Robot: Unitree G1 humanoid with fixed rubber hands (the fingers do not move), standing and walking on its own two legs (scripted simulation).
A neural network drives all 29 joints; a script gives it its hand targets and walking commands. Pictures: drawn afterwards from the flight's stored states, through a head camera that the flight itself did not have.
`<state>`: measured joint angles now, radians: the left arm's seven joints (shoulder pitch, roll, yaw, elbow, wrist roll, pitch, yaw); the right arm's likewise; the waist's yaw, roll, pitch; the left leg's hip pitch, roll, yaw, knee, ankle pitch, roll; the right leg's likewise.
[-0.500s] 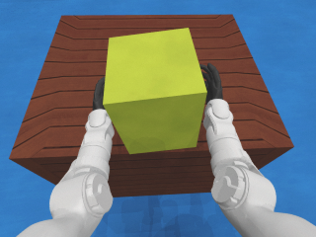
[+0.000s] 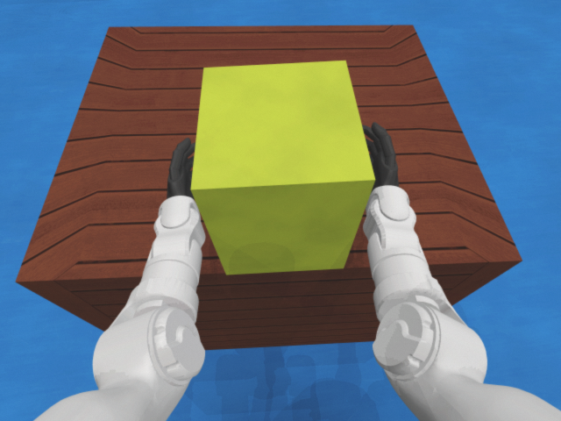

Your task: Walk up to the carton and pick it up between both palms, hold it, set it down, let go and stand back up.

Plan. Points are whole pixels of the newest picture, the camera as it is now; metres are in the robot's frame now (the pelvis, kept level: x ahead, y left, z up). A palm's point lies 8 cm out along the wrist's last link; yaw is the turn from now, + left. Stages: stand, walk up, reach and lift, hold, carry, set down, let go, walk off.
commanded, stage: set down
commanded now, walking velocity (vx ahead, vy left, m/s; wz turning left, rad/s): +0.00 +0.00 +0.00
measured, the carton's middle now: (280, 177) +0.46 +0.01 +0.03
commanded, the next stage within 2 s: none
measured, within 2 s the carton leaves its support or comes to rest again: neither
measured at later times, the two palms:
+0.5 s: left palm (184, 195) +0.43 +0.15 +0.03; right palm (382, 182) +0.43 -0.14 +0.06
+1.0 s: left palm (185, 204) +0.42 +0.16 +0.01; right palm (378, 207) +0.42 -0.14 +0.01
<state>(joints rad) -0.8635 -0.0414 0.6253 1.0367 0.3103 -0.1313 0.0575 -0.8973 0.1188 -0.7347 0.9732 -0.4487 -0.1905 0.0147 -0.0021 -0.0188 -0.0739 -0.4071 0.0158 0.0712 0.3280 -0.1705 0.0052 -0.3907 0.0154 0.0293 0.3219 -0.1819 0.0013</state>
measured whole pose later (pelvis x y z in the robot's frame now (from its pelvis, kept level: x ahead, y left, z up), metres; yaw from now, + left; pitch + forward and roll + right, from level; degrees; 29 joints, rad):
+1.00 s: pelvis -0.01 +0.01 -0.01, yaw +0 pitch +23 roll -1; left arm -0.97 0.08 0.25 1.36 0.14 -0.24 0.19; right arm -0.89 -0.11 -0.20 1.24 -0.03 -0.20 -0.07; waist 0.00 -0.02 -0.20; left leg -0.69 0.02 0.07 0.49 -0.17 0.00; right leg -0.62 0.02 0.03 0.38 -0.17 0.01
